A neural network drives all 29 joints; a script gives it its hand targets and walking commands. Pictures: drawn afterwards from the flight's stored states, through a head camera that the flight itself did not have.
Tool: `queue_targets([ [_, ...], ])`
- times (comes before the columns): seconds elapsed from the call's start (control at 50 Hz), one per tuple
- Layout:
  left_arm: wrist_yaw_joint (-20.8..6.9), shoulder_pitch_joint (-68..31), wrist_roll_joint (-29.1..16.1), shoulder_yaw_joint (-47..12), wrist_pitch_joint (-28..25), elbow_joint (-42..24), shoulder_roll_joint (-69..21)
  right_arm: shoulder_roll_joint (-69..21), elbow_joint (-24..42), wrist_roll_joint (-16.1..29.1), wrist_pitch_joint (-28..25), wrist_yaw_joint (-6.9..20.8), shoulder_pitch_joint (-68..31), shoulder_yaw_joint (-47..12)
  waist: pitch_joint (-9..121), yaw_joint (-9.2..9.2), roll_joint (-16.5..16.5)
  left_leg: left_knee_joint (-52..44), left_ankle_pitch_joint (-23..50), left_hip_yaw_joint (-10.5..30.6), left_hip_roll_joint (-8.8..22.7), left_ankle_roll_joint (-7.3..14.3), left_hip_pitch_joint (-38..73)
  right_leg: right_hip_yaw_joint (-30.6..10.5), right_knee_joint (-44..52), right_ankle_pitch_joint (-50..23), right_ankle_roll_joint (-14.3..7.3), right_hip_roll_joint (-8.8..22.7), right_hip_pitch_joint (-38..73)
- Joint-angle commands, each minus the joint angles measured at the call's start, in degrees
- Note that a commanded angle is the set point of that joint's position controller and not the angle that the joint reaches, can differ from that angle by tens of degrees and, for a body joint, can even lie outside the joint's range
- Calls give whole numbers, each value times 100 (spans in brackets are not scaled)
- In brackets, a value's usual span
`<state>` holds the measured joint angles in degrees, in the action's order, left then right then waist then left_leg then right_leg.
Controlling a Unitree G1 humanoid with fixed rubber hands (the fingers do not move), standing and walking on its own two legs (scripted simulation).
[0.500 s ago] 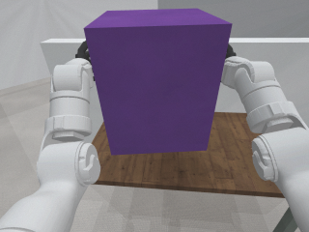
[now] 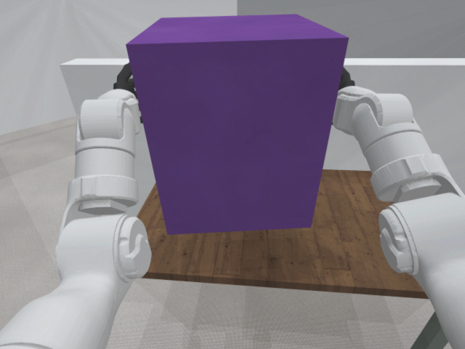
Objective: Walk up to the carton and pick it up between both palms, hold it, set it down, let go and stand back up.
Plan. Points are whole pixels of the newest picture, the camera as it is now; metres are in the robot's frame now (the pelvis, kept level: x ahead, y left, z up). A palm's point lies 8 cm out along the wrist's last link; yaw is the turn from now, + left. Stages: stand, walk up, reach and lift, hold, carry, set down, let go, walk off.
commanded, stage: hold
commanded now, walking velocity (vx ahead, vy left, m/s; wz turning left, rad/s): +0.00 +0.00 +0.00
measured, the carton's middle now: (234, 120) +0.40 +0.01 +0.29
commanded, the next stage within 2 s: set down in 0.16 s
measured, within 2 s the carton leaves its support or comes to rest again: neither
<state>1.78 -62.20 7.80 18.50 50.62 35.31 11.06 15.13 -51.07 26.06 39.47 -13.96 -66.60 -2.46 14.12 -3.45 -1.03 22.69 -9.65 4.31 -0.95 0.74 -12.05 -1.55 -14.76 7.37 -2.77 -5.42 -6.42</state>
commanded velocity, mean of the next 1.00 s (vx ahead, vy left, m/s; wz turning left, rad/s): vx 0.00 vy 0.00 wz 0.00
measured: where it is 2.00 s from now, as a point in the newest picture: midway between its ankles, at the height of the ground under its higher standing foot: outside the picture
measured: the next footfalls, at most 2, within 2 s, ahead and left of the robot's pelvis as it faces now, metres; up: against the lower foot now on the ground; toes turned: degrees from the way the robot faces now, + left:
none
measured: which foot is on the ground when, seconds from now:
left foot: down 0.00-1.00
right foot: down 0.00-1.00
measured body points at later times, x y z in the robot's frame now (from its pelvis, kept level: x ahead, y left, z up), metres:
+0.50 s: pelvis +0.00 +0.00 +0.00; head -0.09 +0.02 +0.44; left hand +0.41 +0.18 +0.34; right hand +0.40 -0.16 +0.33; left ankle +0.03 +0.11 -0.75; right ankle +0.00 -0.09 -0.75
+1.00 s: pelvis +0.01 +0.00 +0.00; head -0.05 +0.03 +0.44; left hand +0.42 +0.17 +0.27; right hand +0.41 -0.16 +0.24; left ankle +0.03 +0.10 -0.75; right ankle +0.01 -0.09 -0.75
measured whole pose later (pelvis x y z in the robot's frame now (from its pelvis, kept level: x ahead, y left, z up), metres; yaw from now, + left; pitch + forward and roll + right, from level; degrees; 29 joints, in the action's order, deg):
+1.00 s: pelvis +0.01 +0.00 +0.00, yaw +1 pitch -5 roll -1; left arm 0.8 -54.8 10.9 17.8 35.1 31.8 7.9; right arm 8.3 -47.2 16.4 18.3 -10.3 -51.9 3.9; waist 4.6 -4.7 2.0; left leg 22.2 -10.8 4.5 -1.6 1.1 -6.5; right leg -0.3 -14.8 9.1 -2.5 -4.5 -0.8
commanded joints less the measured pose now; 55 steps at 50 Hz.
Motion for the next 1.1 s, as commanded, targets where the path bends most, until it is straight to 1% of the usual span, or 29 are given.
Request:
queue_targets([
  [0.0,-814,-4547,-1083,-1644,-454,-952,-3849,-3814,2158,981,-188,788,-5404,-697,1596,-42,-212,-272,702,52,59,-240,534,-215,107,-1032,342,278,469],
  [0.14,-820,-4564,-1083,-1651,-451,-928,-3867,-3781,2116,962,-189,802,-5433,-662,1591,-46,-226,-298,670,75,88,-249,518,-202,112,-939,328,263,474],
  [0.16,-792,-4684,-1190,-1684,-558,-1209,-3818,-3790,2345,902,-254,793,-5501,-593,1624,-124,-123,-237,755,46,81,-214,563,-161,77,-898,290,214,530],
  [0.22,-764,-4845,-1160,-1580,-708,-1051,-3753,-3795,2232,711,-404,817,-5654,-443,1556,-116,-146,-269,556,30,78,-185,572,-135,96,-639,276,241,424],
  [0.28,-814,-4812,-952,-1347,-926,-648,-3587,-3744,1815,379,-651,879,-5574,-227,1402,-102,-112,-360,286,-24,84,-128,540,-122,148,-396,285,298,416],
  [0.34,-906,-4605,-670,-1070,-1149,-216,-3420,-3668,1347,19,-945,931,-5374,-14,1172,-72,-50,-462,180,-101,75,-100,569,-83,195,-301,307,337,519],
  [0.38,-992,-4410,-442,-898,-1266,40,-3292,-3607,1096,-223,-1153,949,-5200,122,996,-65,-20,-529,198,-176,50,-91,617,-54,229,-319,333,362,644],
  [0.44,-1092,-4145,-252,-845,-1404,121,-3251,-3548,992,-478,-1450,949,-4940,198,921,-119,-12,-553,447,-244,28,-117,809,18,230,-561,348,352,846],
  [0.5,-1152,-3959,-194,-1008,-1504,-38,-3346,-3559,1190,-605,-1734,916,-4796,132,968,-197,-98,-486,830,-297,-11,-164,1031,96,203,-894,363,334,1007],
  [0.6,-1096,-3713,-339,-1581,-1633,-605,-3758,-3665,1900,-568,-2148,858,-4760,-281,1267,-282,-285,-256,1603,-297,-41,-289,1494,228,119,-1410,372,272,1132],
  [0.62,-1078,-3673,-369,-1697,-1645,-678,-3841,-3672,2031,-563,-2211,850,-4778,-350,1264,-311,-337,-220,1678,-288,-40,-308,1539,241,114,-1430,366,267,1117],
  [0.64,-1058,-3632,-408,-1792,-1660,-787,-3913,-3704,2164,-548,-2260,847,-4783,-438,1283,-288,-344,-193,1738,-280,-39,-321,1576,259,104,-1457,367,265,1108],
  [0.66,-1030,-3593,-432,-1915,-1677,-901,-4003,-3731,2273,-541,-2313,845,-4750,-517,1358,-315,-382,-159,1809,-269,-38,-336,1636,267,93,-1490,366,262,1105],
  [0.7,-971,-3524,-509,-2117,-1705,-1091,-4156,-3810,2589,-497,-2411,839,-4820,-681,1489,-306,-387,-77,1980,-245,-39,-358,1707,289,56,-1629,367,244,1094],
  [0.78,-845,-3404,-616,-2424,-1756,-1298,-4377,-3905,2986,-455,-2524,842,-4855,-910,1676,-293,-391,14,2023,-193,-37,-373,1808,303,17,-1661,388,235,968],
  [0.86,-777,-3201,-600,-2420,-1783,-1146,-4428,-3963,2944,-509,-2532,878,-4728,-932,1566,-230,-269,-19,1804,-180,-32,-327,1726,289,22,-1553,413,246,837],
  [0.92,-784,-2980,-467,-2249,-1789,-910,-4372,-3969,2708,-603,-2507,912,-4525,-879,1338,-158,-140,-110,1590,-206,-34,-276,1628,279,49,-1454,444,254,828],
  [1.08,-776,-2863,-359,-2057,-1942,-613,-4362,-3981,2406,-829,-2624,1018,-4367,-670,1272,-82,-60,-214,1412,-264,-27,-262,1615,309,86,-1270,449,243,744],
])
